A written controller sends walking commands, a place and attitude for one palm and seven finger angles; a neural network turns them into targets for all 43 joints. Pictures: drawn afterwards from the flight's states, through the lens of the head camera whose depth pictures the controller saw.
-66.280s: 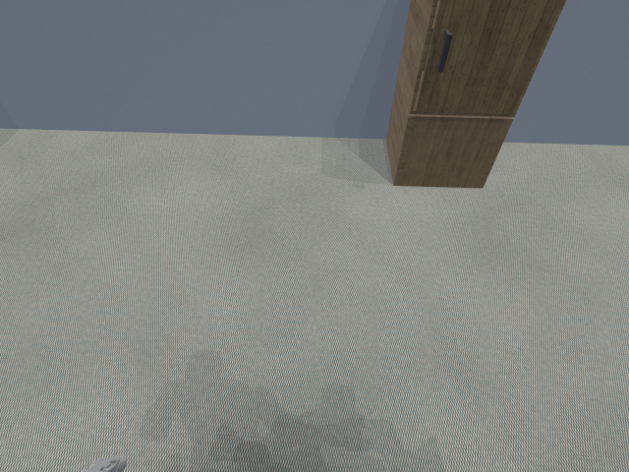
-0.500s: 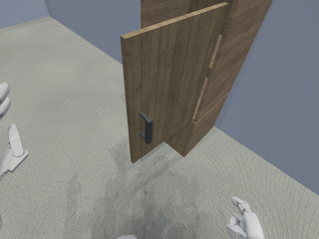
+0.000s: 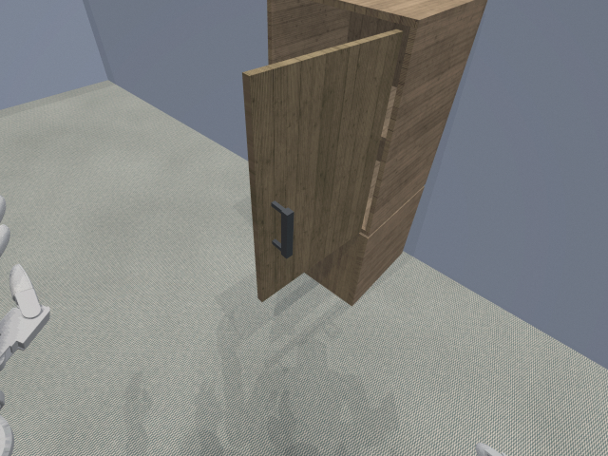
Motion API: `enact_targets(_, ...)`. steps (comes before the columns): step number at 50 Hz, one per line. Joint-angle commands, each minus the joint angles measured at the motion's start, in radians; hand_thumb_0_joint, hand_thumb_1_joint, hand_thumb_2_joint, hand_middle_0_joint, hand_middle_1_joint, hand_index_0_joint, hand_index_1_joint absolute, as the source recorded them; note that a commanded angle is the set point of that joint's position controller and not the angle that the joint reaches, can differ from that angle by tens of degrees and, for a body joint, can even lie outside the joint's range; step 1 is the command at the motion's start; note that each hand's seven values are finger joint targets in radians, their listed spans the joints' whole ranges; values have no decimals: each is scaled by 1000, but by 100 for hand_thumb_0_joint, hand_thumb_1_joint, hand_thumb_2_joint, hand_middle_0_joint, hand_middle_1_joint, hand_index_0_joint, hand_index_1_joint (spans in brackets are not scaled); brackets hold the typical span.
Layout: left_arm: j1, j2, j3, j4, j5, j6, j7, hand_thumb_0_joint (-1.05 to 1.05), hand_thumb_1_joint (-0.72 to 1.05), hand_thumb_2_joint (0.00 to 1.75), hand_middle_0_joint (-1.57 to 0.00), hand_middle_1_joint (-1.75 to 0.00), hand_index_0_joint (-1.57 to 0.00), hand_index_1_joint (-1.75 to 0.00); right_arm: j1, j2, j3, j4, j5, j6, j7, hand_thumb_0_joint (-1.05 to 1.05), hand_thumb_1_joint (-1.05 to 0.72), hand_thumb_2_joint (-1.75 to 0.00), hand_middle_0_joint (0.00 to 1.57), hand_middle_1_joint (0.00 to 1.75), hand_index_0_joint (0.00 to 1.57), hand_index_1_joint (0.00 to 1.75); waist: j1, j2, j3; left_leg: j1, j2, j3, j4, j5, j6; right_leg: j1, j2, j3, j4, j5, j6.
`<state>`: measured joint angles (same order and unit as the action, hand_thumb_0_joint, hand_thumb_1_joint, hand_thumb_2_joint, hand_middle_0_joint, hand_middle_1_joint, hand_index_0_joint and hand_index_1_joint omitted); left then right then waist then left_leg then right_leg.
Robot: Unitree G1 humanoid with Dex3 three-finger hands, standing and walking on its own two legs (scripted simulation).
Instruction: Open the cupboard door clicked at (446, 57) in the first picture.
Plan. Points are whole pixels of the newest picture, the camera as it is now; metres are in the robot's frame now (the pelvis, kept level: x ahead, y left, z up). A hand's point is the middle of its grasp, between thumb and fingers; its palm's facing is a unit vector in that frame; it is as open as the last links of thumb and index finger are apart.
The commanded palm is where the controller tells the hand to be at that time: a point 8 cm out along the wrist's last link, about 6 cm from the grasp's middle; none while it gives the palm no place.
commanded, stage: stop stepping back and stand still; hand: left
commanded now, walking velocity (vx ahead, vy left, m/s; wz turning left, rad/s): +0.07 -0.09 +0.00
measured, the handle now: (281, 229) +0.59 +0.07 -0.08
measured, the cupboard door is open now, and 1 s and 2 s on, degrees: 85 85 85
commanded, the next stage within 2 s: let the arm hang, fingers relaxed in 0.76 s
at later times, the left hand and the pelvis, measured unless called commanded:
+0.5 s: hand (84, 299) +0.22 +0.24 +0.17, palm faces +0.42 -0.79 -0.45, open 7.4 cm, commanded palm +0.16 +0.28 +0.19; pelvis +0.02 -0.02 +0.00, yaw -1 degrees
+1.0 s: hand (111, 399) +0.20 +0.26 -0.02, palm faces +0.12 -0.89 -0.45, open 7.4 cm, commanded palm none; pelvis +0.01 +0.01 +0.00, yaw +0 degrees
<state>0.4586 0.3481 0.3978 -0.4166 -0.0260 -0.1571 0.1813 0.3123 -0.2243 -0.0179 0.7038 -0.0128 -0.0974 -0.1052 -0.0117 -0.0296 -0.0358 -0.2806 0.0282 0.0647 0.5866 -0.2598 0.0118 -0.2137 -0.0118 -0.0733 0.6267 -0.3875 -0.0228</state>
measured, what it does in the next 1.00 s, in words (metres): steps on the spot: left foot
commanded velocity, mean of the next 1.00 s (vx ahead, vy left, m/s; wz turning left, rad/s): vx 0.01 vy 0.01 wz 0.00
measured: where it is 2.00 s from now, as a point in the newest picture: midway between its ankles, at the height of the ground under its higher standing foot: outside the picture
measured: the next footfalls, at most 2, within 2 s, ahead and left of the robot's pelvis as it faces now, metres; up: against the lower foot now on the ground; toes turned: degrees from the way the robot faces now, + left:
left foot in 0.46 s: +0.09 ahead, +0.12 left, +0.00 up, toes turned +3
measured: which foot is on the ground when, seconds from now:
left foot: down 0.00-0.20, up 0.22-0.44, down 0.46-1.00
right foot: down 0.00-1.00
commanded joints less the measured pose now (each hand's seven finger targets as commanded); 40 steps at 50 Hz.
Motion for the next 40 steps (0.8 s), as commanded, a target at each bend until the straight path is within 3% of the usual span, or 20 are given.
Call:
enact_targets(1, -56, 287, 164, -348, 14, -105, 5, 0, 90, 90, -20, -30, -20, -30, -161, -85, -21, -205, -6, -98, 16, 0, -90, -90, 20, 30, 20, 30, -10, 324, 86, -62, 272, -436, -459, -429, 145, -142, 19, 44, 203, -96, 15)
enact_targets(2, -19, 258, 149, -351, 11, -105, 7, 0, 90, 90, -20, -30, -20, -30, -163, -81, -20, -210, -9, -102, 23, 0, -90, -90, 20, 30, 20, 30, -8, 266, 78, -94, 256, -390, -445, -402, 136, -95, 17, 34, 163, -80, 11)
enact_targets(6, 141, 241, 168, -258, -5, -79, 9, 0, 90, 90, -20, -30, -20, -30, -155, -93, -24, -217, 2, -79, 33, 0, -90, -90, 20, 30, 20, 30, -2, 223, 25, -157, 161, -149, -336, -336, 58, 133, 47, -54, -143, 2, 10)
enact_targets(7, 130, 220, 143, -247, -7, -75, 6, 0, 90, 90, -20, -30, -20, -30, -153, -89, -22, -222, 1, -66, 33, 0, -90, -90, 20, 30, 20, 30, -10, 182, 26, -208, 134, -133, -286, -330, 43, 184, 34, -28, -194, 5, -1)
enact_targets(8, 119, 236, 160, -221, -7, -75, 6, 0, 90, 90, -20, -30, -20, -30, -152, -88, -24, -223, -2, -54, 32, 0, -90, -90, 20, 30, 20, 30, -11, 126, 20, -229, 103, -91, -169, -289, 27, 187, -13, 63, -252, -16, -30)
enact_targets(9, 112, 243, 162, -196, -8, -68, 5, 0, 90, 90, -20, -30, -20, -30, -143, -86, -32, -222, 0, -44, 34, 0, -90, -90, 20, 30, 20, 30, -7, -20, 10, -256, 45, -36, 22, -234, 2, 143, -112, 270, -325, -140, -84)
enact_targets(10, 101, 238, 146, -194, -14, -55, 2, 0, 90, 90, -20, -30, -20, -30, -147, -83, -39, -223, 9, -39, 39, 0, -90, -90, 20, 30, 20, 30, 3, -171, 28, -289, -2, -22, 220, -164, -12, 76, -252, 513, -428, -207, -143)
enact_targets(11, 61, 237, 143, -206, -14, -63, 8, 0, 90, 90, -20, -30, -20, -30, -159, -95, -41, -221, 12, -39, 45, 0, -90, -90, 20, 30, 20, 30, 2, -147, 36, -324, -3, -52, 357, -165, -16, 83, -313, 570, -433, -60, -174)
enact_targets(12, 43, 235, 132, -191, -15, -79, 11, 0, 90, 90, -20, -30, -20, -30, -139, -87, -30, -202, 8, -42, 47, 0, -90, -90, 20, 30, 20, 30, -13, -80, 25, -345, 12, -78, 400, -148, -17, 139, -318, 471, -378, 139, -175)
enact_targets(14, 7, 237, 123, -173, -1, -102, 11, 0, 90, 90, -20, -30, -20, -30, -160, -75, -14, -195, 9, -46, 41, 0, -90, -90, 20, 30, 20, 30, -8, -27, 17, -290, 27, -59, 302, -97, -21, 171, -269, 303, -295, 517, -139)
enact_targets(16, -40, 247, 122, -181, 1, -114, 13, 0, 90, 90, -20, -30, -20, -30, -192, -71, -12, -207, 11, -55, 28, 0, -90, -90, 20, 30, 20, 30, 5, -72, 14, -180, 12, -18, 160, -61, -11, 150, -233, 225, -262, 634, -101)
enact_targets(18, -11, 230, 115, -178, -1, -114, 15, 0, 90, 90, -20, -30, -20, -30, -198, -67, -11, -215, 10, -58, 25, 0, -90, -90, 20, 30, 20, 30, 22, -97, 6, -109, -8, 9, 61, -11, 0, 162, -208, 185, -260, 637, -66)
enact_targets(20, 2, 236, 122, -220, -8, -112, 14, 0, 90, 90, -20, -30, -20, -30, -192, -79, -19, -221, 10, -60, 28, 0, -90, -90, 20, 30, 20, 30, 21, -71, 7, 2, -13, 8, -57, 90, 4, 120, -186, 161, -248, 605, -29)
enact_targets(21, 16, 248, 131, -244, -12, -110, 13, 0, 90, 90, -20, -30, -20, -30, -195, -91, -29, -221, 12, -59, 24, 0, -90, -90, 20, 30, 20, 30, 20, -27, 4, 76, 5, -21, -119, 183, 8, 86, -172, 154, -219, 583, -8)
enact_targets(23, 26, 246, 134, -293, -17, -116, 8, 0, 90, 90, -20, -30, -20, -30, -187, -107, -37, -240, 18, -52, 29, 0, -90, -90, 20, 30, 20, 30, 25, 92, -26, 175, 85, -92, -136, 426, 34, 37, -89, 117, -161, 482, 49)
enact_targets(25, 69, 255, 158, -282, -10, -110, 5, 0, 90, 90, -20, -30, -20, -30, -179, -97, -32, -246, 21, -45, 30, 0, -90, -90, 20, 30, 20, 30, 22, 166, -48, 189, 108, -111, -118, 539, 42, 22, -37, 92, -160, 457, 49)
enact_targets(26, 84, 266, 171, -294, -9, -109, 2, 0, 90, 90, -20, -30, -20, -30, -183, -96, -32, -244, 16, -48, 30, 0, -90, -90, 20, 30, 20, 30, 25, 203, -60, 167, 106, -104, -123, 541, 32, 44, -32, 83, -166, 435, 40)
enact_targets(30, 122, 235, 151, -261, -22, -95, 0, 0, 90, 90, -20, -30, -20, -30, -170, -95, -32, -252, 25, -37, 35, 0, -90, -90, 20, 30, 20, 30, 7, 75, -91, 114, 82, -72, -96, 431, 6, 109, -54, 116, -220, 516, 26)
enact_targets(34, 148, 234, 148, -252, -33, -77, -2, 0, 90, 90, -20, -30, -20, -30, -175, -94, -28, -260, 23, -26, 32, 0, -90, -90, 20, 30, 20, 30, 5, 69, -112, 122, 73, -58, -101, 422, -1, 115, -60, 114, -228, 561, 27)
enact_targets(40, 114, 241, 134, -268, -37, -59, -3, 0, 90, 90, -20, -30, -20, -30, -183, -97, -15, -262, 19, -22, 23, 0, -90, -90, 20, 30, 20, 30, 7, 90, -75, 116, 75, -79, -153, 341, 2, 77, -34, 94, -266, 406, 31)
